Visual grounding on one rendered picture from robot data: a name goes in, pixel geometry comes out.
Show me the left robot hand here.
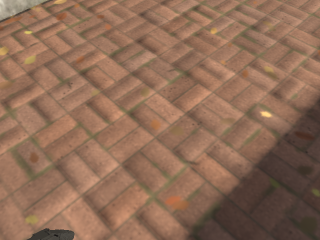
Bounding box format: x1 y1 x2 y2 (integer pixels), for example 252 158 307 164
27 228 75 240

